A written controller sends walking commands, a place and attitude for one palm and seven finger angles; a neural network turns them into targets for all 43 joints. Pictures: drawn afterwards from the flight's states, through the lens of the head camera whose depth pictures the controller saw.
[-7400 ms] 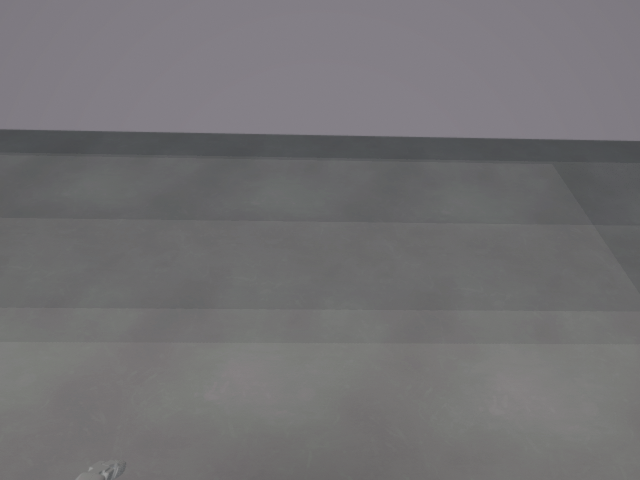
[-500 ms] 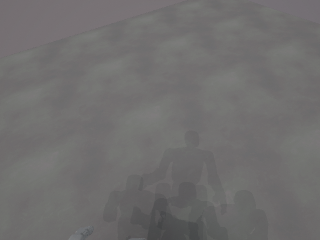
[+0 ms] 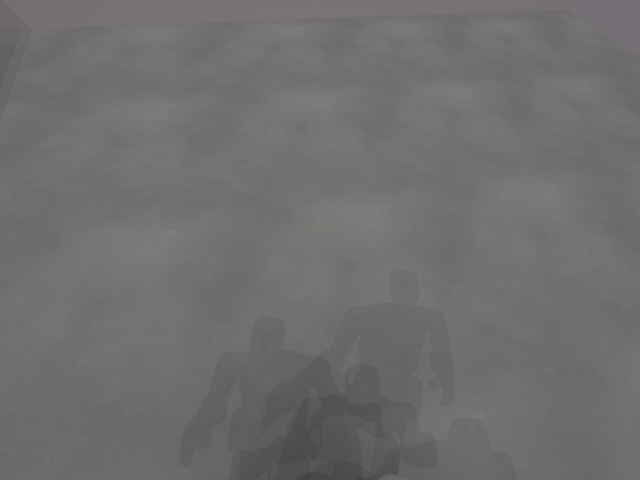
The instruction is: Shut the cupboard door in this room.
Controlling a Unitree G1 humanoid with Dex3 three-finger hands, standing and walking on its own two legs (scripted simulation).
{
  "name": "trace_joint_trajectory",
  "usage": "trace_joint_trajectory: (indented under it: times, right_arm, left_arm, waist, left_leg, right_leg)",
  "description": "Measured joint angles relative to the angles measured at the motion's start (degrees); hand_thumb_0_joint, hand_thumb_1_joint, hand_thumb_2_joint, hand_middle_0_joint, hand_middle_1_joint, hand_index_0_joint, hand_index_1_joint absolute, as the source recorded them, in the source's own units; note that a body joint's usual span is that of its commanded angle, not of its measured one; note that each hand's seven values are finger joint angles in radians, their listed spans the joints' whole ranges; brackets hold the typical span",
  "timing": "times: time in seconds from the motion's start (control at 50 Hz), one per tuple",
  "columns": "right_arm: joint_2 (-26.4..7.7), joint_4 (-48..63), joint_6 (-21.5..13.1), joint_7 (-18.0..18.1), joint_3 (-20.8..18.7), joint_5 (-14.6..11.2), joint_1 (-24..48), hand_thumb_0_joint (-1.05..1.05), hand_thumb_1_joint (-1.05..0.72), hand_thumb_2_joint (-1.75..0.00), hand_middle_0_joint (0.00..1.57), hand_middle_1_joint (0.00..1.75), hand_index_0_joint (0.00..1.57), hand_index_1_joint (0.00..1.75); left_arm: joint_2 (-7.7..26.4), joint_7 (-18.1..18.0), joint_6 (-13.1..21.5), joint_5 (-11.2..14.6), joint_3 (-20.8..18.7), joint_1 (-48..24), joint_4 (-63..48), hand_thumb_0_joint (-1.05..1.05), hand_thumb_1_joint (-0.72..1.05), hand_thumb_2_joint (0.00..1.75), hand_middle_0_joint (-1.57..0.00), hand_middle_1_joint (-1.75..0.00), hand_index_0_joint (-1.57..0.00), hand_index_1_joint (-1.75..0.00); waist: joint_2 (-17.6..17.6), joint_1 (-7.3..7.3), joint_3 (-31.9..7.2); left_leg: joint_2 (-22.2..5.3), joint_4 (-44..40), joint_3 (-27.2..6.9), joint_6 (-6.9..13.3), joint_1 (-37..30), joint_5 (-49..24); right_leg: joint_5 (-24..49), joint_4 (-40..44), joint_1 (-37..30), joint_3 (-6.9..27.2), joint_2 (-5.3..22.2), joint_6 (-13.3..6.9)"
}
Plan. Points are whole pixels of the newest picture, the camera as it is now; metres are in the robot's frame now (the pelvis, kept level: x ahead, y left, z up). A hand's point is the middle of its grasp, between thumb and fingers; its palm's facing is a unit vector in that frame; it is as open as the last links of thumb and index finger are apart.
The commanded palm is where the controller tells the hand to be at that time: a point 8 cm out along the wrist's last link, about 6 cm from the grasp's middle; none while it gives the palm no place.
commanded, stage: turn or walk to find it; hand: left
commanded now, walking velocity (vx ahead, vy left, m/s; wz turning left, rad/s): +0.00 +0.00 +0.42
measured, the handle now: out of the picture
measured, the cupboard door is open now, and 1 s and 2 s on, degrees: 96 96 96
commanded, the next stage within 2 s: none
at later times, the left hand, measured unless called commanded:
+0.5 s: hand out of the picture +0.05 +0.17 -0.13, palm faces +0.21 -0.94 -0.28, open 7.4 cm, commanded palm none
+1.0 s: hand out of the picture -0.14 +0.20 -0.17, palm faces +0.46 -0.85 -0.25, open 7.4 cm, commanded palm none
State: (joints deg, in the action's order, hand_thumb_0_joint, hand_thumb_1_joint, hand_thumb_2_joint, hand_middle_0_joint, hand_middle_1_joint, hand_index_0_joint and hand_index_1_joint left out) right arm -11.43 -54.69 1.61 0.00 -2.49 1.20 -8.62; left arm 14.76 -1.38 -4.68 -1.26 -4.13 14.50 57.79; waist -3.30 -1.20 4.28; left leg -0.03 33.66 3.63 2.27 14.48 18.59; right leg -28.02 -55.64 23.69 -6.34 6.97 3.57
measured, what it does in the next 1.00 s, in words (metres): steps on the spot, turning left: right foot, then left foot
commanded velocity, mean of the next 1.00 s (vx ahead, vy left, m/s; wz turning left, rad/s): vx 0.00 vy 0.00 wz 0.42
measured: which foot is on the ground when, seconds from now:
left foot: down 0.00-0.40, up 0.42-0.84, down 0.86-1.00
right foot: up 0.00-0.38, down 0.40-0.86, up 0.88-1.00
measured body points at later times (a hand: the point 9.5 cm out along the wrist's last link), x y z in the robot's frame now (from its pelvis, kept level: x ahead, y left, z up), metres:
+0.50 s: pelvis -0.02 -0.04 +0.00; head +0.00 -0.07 +0.45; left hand +0.04 +0.22 -0.11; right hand +0.05 -0.28 -0.16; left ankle -0.04 +0.09 -0.68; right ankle -0.01 -0.14 -0.73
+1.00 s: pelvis -0.06 +0.00 +0.00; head -0.05 +0.03 +0.45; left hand -0.16 +0.25 -0.15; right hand +0.14 -0.19 -0.12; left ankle -0.11 +0.09 -0.73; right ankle -0.03 -0.14 -0.67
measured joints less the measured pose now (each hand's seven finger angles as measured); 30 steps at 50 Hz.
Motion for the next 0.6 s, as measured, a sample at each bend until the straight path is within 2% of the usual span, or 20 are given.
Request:
trace_joint_trajectory:
  times: [0.08,0.18,0.32,0.38,0.4,0.42,0.46,0.48,0.52,0.56,0.6]
  right_arm:
    - [0.6,0.1,-0.3,0.4,0.6,-0.1,0.0,0.00,-0.90,-0.90,0.20,0.30,0.20,0.30]
    - [1.0,0.1,-0.5,0.4,0.7,-0.1,-0.9,0.00,-0.90,-0.90,0.20,0.30,0.21,0.30]
    - [0.5,-0.1,0.4,0.3,-0.1,0.3,-3.1,0.00,-0.90,-0.90,0.20,0.30,0.21,0.30]
    - [-0.2,-0.4,0.9,0.2,-0.6,0.3,-4.3,0.00,-0.90,-0.90,0.20,0.30,0.21,0.30]
    - [-0.3,-0.5,1.1,0.1,-0.8,0.2,-4.9,0.00,-0.90,-0.90,0.20,0.30,0.21,0.30]
    - [-0.9,-0.8,1.2,0.0,-1.1,-0.1,-5.1,0.00,-0.90,-0.90,0.20,0.30,0.21,0.30]
    - [-1.6,-1.3,2.1,-0.1,-1.7,0.0,-5.7,0.00,-0.90,-0.90,0.20,0.30,0.21,0.30]
    - [-1.8,-1.6,2.5,-0.2,-2.0,0.1,-6.0,0.00,-0.90,-0.90,0.20,0.30,0.21,0.30]
    - [-2.4,-2.0,3.1,-0.5,-2.5,0.3,-6.2,0.00,-0.90,-0.90,0.20,0.30,0.20,0.30]
    - [-2.9,-2.2,3.2,-0.8,-2.7,0.3,-6.4,0.00,-0.91,-0.90,0.20,0.30,0.20,0.30]
    - [-3.1,-2.4,3.2,-0.8,-2.8,0.3,-6.7,0.00,-0.91,-0.90,0.19,0.30,0.20,0.30]
  left_arm:
    - [0.1,0.5,0.6,0.1,0.0,-1.2,-0.5,0.01,0.91,0.90,-0.20,-0.29,-0.20,-0.30]
    - [-0.5,0.4,1.1,0.2,0.3,-3.3,-2.0,0.01,0.91,0.90,-0.19,-0.29,-0.20,-0.30]
    - [-2.3,0.1,1.4,0.5,0.9,-6.7,-4.3,0.01,0.91,0.90,-0.19,-0.29,-0.20,-0.30]
    - [-3.2,0.1,2.2,0.7,1.4,-7.4,-5.4,0.00,0.90,0.90,-0.20,-0.29,-0.20,-0.30]
    - [-3.3,0.1,2.7,0.7,1.5,-7.3,-5.9,0.00,0.90,0.90,-0.20,-0.30,-0.20,-0.30]
    - [-3.9,0.0,3.3,0.5,1.7,-7.4,-5.9,0.00,0.90,0.90,-0.20,-0.30,-0.20,-0.30]
    - [-4.8,-0.1,3.7,0.2,2.1,-6.8,-6.3,0.00,0.90,0.90,-0.20,-0.30,-0.20,-0.30]
    - [-5.1,-0.1,3.8,0.2,2.2,-6.3,-6.5,0.00,0.90,0.90,-0.20,-0.30,-0.20,-0.30]
    - [-5.6,-0.1,3.7,0.2,2.3,-5.3,-6.2,0.00,0.90,0.90,-0.20,-0.30,-0.21,-0.30]
    - [-5.9,-0.2,3.6,0.1,2.4,-4.5,-5.7,0.00,0.90,0.90,-0.20,-0.30,-0.21,-0.30]
    - [-6.0,-0.2,3.7,0.1,2.4,-3.8,-5.0,0.00,0.90,0.90,-0.20,-0.30,-0.21,-0.30]
  waist:
    - [0.8,0.00,-0.6]
    - [1.6,0.67,-1.1]
    - [3.4,2.83,-1.2]
    - [4.4,3.47,-1.5]
    - [4.5,3.44,-1.7]
    - [5.6,3.43,-1.5]
    - [6.5,3.64,-1.5]
    - [6.4,3.54,-1.5]
    - [6.5,3.47,-1.6]
    - [6.5,3.62,-1.4]
    - [6.1,3.68,-1.2]
  left_leg:
    - [1.0,-5.1,-1.6,0.6,-1.6,-3.4]
    - [2.4,-8.1,-3.6,1.0,-2.1,-5.8]
    - [3.5,-7.1,-6.6,0.1,-0.1,-6.8]
    - [4.0,-5.2,-8.0,-1.0,1.9,-6.6]
    - [4.4,-3.9,-8.3,-1.4,2.8,-6.1]
    - [4.0,-1.6,-9.0,-1.7,3.9,-4.9]
    - [4.1,8.1,-8.9,-2.5,7.4,3.5]
    - [4.2,14.2,-8.4,-2.8,9.3,5.5]
    - [3.3,24.5,-7.3,-3.4,12.2,5.0]
    - [1.9,30.2,-6.5,-4.2,13.6,3.1]
    - [0.5,32.1,-6.1,-5.0,13.6,2.2]
  right_leg:
    - [4.1,-6.0,2.6,2.8,-1.3,1.0]
    - [4.9,-3.5,1.8,4.6,-2.0,1.8]
    - [2.6,7.5,-2.6,5.2,-3.8,1.2]
    - [6.7,17.6,-6.7,4.8,-4.9,0.5]
    - [9.5,22.3,-8.6,4.5,-4.9,-0.4]
    - [10.6,23.4,-9.1,3.7,-5.5,-2.5]
    - [10.3,22.9,-9.3,2.1,-5.3,-4.8]
    - [10.2,23.2,-9.7,1.6,-5.0,-5.2]
    - [10.8,24.7,-10.7,0.6,-4.4,-5.3]
    - [11.5,26.0,-11.6,-0.5,-4.0,-5.3]
    - [11.8,26.8,-12.0,-1.5,-3.4,-5.3]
